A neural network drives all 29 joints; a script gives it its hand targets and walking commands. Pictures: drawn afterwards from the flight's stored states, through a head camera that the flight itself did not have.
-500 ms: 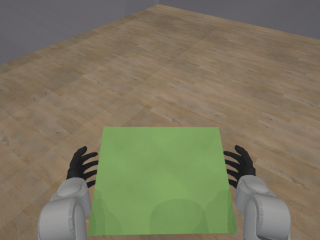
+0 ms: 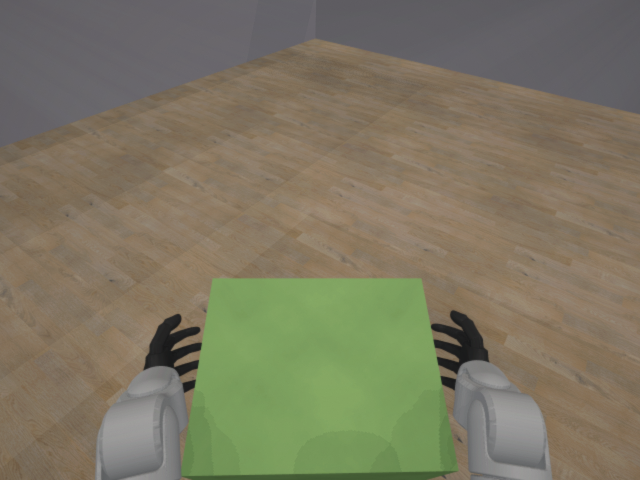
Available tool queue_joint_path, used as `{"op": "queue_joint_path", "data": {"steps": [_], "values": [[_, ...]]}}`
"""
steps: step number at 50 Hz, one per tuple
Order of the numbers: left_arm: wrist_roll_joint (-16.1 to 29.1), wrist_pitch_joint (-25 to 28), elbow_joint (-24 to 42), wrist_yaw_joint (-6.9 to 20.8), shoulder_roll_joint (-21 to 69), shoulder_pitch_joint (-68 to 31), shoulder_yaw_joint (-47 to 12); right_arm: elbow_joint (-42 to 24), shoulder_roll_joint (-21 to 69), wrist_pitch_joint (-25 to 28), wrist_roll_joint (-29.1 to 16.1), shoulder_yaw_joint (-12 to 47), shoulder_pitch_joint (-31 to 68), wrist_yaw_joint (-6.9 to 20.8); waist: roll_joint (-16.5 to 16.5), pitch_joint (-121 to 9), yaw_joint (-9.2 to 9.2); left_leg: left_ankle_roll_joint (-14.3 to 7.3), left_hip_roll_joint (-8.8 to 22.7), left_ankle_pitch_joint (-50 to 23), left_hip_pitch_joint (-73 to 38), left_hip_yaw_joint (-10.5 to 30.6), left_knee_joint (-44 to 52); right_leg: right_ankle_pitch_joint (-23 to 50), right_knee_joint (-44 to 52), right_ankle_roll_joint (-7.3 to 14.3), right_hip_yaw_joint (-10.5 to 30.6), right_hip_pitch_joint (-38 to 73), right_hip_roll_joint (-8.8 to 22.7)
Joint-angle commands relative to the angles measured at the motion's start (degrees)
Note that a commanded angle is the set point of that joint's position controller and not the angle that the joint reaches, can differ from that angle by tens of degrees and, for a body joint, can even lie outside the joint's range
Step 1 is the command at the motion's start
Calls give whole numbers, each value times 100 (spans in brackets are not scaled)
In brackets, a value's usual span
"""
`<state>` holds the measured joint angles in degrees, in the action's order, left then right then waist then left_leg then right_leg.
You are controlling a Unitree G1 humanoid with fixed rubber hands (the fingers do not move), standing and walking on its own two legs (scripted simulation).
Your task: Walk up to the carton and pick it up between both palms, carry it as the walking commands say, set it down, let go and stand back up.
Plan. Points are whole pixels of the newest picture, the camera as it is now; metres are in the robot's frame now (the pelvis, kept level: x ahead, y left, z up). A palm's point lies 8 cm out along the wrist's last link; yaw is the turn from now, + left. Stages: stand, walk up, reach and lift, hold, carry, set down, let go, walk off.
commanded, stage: carry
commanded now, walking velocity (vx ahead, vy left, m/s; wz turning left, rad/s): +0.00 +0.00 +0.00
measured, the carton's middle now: (317, 384) +0.29 +0.00 -0.03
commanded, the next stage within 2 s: hold in 1.10 s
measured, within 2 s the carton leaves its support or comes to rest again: neither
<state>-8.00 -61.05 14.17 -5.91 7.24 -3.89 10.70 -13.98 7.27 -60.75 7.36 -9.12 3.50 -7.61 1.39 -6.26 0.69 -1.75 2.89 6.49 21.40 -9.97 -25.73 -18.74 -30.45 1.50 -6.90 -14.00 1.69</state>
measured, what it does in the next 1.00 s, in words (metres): stands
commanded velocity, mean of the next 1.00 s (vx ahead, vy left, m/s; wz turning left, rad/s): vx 0.00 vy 0.00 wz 0.00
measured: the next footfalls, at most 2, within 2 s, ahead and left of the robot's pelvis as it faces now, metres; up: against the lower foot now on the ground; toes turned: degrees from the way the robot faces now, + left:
none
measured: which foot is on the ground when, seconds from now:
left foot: down 0.00-1.00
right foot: down 0.00-1.00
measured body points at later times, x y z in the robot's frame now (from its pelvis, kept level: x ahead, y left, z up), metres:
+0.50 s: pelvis +0.00 +0.00 +0.00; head -0.02 +0.01 +0.45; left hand +0.27 +0.19 +0.03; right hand +0.27 -0.17 +0.03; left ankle +0.08 +0.11 -0.73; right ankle -0.03 -0.10 -0.73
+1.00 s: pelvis +0.00 +0.00 +0.00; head -0.02 +0.00 +0.45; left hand +0.28 +0.19 +0.03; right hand +0.28 -0.17 +0.03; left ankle +0.08 +0.11 -0.73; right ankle -0.03 -0.10 -0.73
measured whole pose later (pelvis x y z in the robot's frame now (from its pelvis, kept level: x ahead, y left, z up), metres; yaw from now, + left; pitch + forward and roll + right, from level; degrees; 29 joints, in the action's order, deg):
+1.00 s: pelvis +0.00 +0.00 +0.00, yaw +0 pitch +2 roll +0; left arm -9.7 -44.3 0.2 -3.2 6.6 -5.5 12.1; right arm -1.5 7.2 -44.6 9.5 -10.4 4.2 -5.7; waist 0.2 -5.4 0.7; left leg -1.8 3.0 6.7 21.5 -10.0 -26.1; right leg -18.6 -30.4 1.4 -6.9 -13.9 1.7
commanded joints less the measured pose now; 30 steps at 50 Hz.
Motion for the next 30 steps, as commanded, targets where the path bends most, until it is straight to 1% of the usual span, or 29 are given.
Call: {"op": "queue_joint_path", "data": {"steps": [1, 2, 3, 4, 5, 6, 7, 8, 9, 10, 11, 12, 13, 14, 15, 16, 17, 18, 19, 20, 21, 22, 23, 24, 25, 26, 27, 29, 30], "values": [[1503, 1035, -574, 1498, 4237, -2925, -3578, 202, 4209, 990, -1370, 3505, 2946, 1577, 58, -1129, -62, 86, 687, -330, -1148, 770, 164, 734, 767, 114, 716, -60, 656], [1672, 1112, -143, 1511, 4442, -3146, -3766, -159, 4465, 1049, -1555, 3723, 3171, 1593, 36, -1202, -66, 88, 715, -481, -1263, 710, 45, 994, 715, 124, 733, -103, 667], [1403, 1233, -889, 1559, 4027, -3031, -3362, 461, 4001, 1204, -1200, 3279, 3166, 1583, 92, -1403, -66, 36, 703, -885, -1329, 694, -56, 1519, 675, 118, 766, 80, 665], [1584, 1290, -444, 1539, 4147, -3247, -3620, 487, 4228, 1208, -1290, 3378, 2874, 1577, -137, -1365, -87, 62, 697, -670, -1174, 653, 11, 1170, 623, 131, 708, 69, 656], [1519, 1410, -522, 1533, 4043, -3306, -3503, 377, 4028, 1357, -1244, 3243, 3069, 1567, -199, -1458, -80, 15, 756, -957, -1349, 626, -48, 1355, 553, 125, 678, 79, 678], [1629, 1378, -235, 1472, 4096, -3068, -3635, 211, 4169, 1310, -1406, 3435, 2842, 1544, -86, -1437, -62, -24, 789, -1397, -1416, 610, -220, 1795, 530, 109, 683, 119, 641], [1208, 1407, -1127, 1502, 3765, -2632, -3265, 739, 3710, 1398, -1094, 3145, 2751, 1569, -239, -1580, -55, -51, 756, -1786, -1395, 622, -259, 2105, 415, 116, 693, 291, 679], [1830, 1337, 322, 1433, 4201, -2944, -3874, -488, 4193, 1294, -1643, 3727, 2839, 1483, -155, -1559, -63, 9, 738, -1501, -1411, 556, -244, 1989, 405, 96, 667, 206, 700], [1537, 1250, -240, 1430, 3886, -2681, -3618, 124, 3882, 1216, -1347, 3455, 2572, 1478, -166, -1474, -61, -32, 693, -1388, -1290, 604, -209, 1966, 427, 107, 692, 186, 715], [1094, 1260, -1354, 1470, 3491, -2319, -3158, 1135, 3476, 1237, -983, 3053, 2424, 1536, -208, -1405, -65, -79, 748, -1423, -1262, 664, -167, 1597, 476, 93, 615, 198, 603], [1004, 1393, -1480, 1507, 3325, -2391, -3065, 1548, 3429, 1315, -836, 2927, 2237, 1590, 0, -1296, -86, -41, 686, -834, -1116, 639, -165, 1479, 671, 87, 686, 184, 654], [855, 1438, -1956, 1546, 3371, -2115, -2957, 1680, 3389, 1373, -790, 3000, 2274, 1619, 138, -1153, -92, -57, 637, -626, -1100, 627, -126, 1511, 777, 140, 830, 7, 740], [1162, 1476, -1154, 1556, 3633, -2447, -3263, 895, 3718, 1414, -1079, 3370, 2572, 1607, 174, -1165, -95, -64, 638, -499, -1012, 625, -115, 1506, 851, 164, 832, 123, 770], [1138, 1463, -1303, 1563, 3704, -2623, -3351, 1183, 3712, 1415, -973, 3202, 2500, 1641, -221, -956, -99, -17, 625, -351, -952, 653, -50, 1265, 799, 144, 836, -27, 753], [1110, 1533, -1460, 1598, 3572, -2712, -3180, 1247, 3676, 1470, -968, 3194, 2668, 1643, 93, -991, -112, 15, 640, -175, -948, 597, -57, 968, 858, 157, 795, -62, 756], [841, 1703, -1954, 1664, 3303, -2818, -2911, 1895, 3403, 1605, -678, 2893, 2662, 1735, 10, -739, -100, 13, 592, 90, -830, 646, 98, 306, 1024, 154, 858, -302, 773], [1182, 1790, -1282, 1665, 3703, -3013, -3254, 1026, 3681, 1723, -977, 3177, 2984, 1708, -86, -821, -95, 24, 675, -169, -965, 619, 81, 610, 859, 129, 732, -238, 740], [989, 1830, -1756, 1688, 3473, -2770, -3082, 1480, 3508, 1802, -873, 3022, 2905, 1746, -215, -920, -98, 0, 644, -41, -960, 612, 16, 517, 871, 154, 719, -201, 665], [1425, 1835, -692, 1602, 3878, -3230, -3468, 495, 3920, 1782, -1310, 3413, 3150, 1689, -198, -823, -90, 80, 678, -100, -845, 626, 89, 424, 825, 111, 655, -173, 680], [1352, 1806, -821, 1583, 3787, -3051, -3417, 508, 3828, 1763, -1273, 3360, 3149, 1660, -109, -1025, -83, -3, 669, -312, -908, 683, 8, 771, 830, 132, 736, -110, 671], [1402, 1780, -684, 1541, 3805, -2983, -3349, 166, 3777, 1761, -1417, 3415, 3323, 1624, -150, -990, -72, 6, 695, -229, -940, 646, 94, 452, 785, 105, 649, -124, 636], [1402, 1757, -719, 1542, 3794, -3006, -3358, 469, 3829, 1696, -1325, 3363, 3030, 1614, -23, -1073, -87, -7, 672, -12, -938, 754, 168, 184, 818, 137, 727, -173, 648], [963, 1783, -1780, 1580, 3480, -2768, -2983, 1434, 3532, 1738, -938, 2990, 2934, 1661, -138, -920, -81, -11, 685, -3, -873, 764, 155, 221, 853, 107, 738, -200, 646], [1840, 1713, 230, 1443, 4054, -3229, -3657, -577, 4055, 1643, -1723, 3669, 3329, 1493, 59, -905, -86, 19, 655, 101, -951, 669, 92, 228, 910, 138, 809, -331, 664], [624, 1762, -1780, 1602, 3106, -2414, -2614, 1434, 3162, 1719, -547, 2655, 2550, 1655, 30, -975, -84, 9, 617, 91, -873, 703, 42, 104, 978, 164, 879, -271, 704], [1678, 1749, 31, 1468, 3916, -3204, -3601, -104, 3988, 1670, -1507, 3527, 3105, 1528, -40, -1018, -99, 28, 660, -129, -1007, 655, 55, 536, 868, 100, 789, -194, 741], [1380, 1678, -618, 1456, 3675, -3100, -3370, 539, 3741, 1599, -1248, 3241, 2984, 1548, -100, -986, -80, 32, 624, -61, -924, 699, 102, 308, 890, 108, 776, -257, 710], [1445, 1572, -508, 1408, 3766, -2753, -3375, 376, 3809, 1501, -1366, 3329, 2814, 1521, -211, -928, -60, 34, 681, -322, -924, 711, 153, 405, 691, 102, 585, -256, 606], [886, 1663, -1804, 1525, 3329, -2598, -2909, 1662, 3398, 1589, -814, 2874, 2632, 1638, -219, -1092, -57, -15, 682, -219, -979, 702, 114, 468, 734, 116, 676, -192, 606]]}}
